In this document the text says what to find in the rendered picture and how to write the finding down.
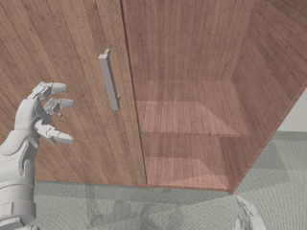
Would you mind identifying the left robot hand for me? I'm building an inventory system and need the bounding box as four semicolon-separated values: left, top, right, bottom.
14;81;75;144

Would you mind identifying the handle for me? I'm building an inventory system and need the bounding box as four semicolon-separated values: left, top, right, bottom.
98;49;120;110

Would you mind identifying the right robot hand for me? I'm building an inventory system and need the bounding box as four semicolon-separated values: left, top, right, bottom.
231;196;268;230

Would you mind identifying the robot left forearm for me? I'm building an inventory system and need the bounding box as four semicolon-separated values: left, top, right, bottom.
0;129;40;230

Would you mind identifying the wardrobe door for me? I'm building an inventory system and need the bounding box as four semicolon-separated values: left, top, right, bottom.
0;0;148;187

